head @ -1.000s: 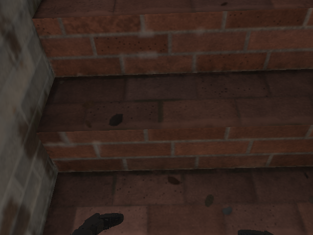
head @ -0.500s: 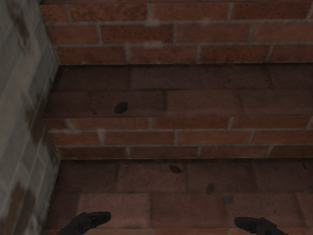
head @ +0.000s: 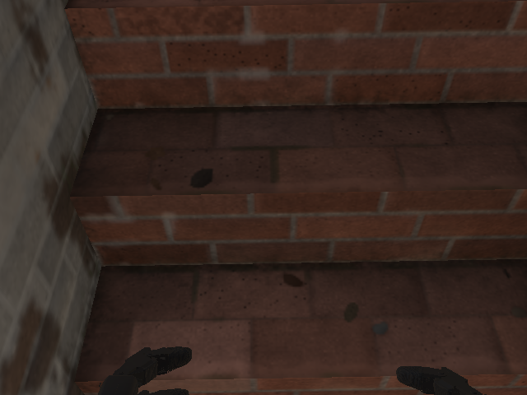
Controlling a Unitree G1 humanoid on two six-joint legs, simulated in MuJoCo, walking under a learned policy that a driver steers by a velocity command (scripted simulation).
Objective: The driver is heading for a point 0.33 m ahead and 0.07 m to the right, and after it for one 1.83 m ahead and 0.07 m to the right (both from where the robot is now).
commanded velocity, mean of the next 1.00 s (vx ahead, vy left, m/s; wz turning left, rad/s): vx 0.26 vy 0.00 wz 0.00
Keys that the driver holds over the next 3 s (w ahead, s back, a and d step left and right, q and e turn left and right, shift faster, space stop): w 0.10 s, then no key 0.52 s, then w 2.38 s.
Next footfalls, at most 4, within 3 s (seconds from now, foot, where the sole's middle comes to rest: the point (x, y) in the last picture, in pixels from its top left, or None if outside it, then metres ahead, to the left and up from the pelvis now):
none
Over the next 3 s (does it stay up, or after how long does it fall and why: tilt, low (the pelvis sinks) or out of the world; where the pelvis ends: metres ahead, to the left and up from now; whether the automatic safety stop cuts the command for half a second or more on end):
stays up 0.00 -0.01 0.00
